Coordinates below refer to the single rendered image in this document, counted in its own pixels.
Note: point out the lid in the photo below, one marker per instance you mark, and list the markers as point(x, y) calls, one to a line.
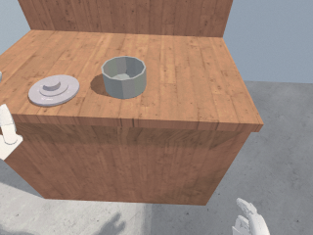
point(41, 96)

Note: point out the right robot hand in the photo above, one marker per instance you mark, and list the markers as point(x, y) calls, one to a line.
point(255, 225)

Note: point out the left robot hand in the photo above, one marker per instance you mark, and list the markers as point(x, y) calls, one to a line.
point(9, 141)

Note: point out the table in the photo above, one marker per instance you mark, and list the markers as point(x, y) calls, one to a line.
point(170, 145)

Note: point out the knob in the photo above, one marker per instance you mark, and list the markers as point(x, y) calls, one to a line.
point(52, 83)

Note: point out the pot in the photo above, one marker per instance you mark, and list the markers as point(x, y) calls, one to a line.
point(125, 77)

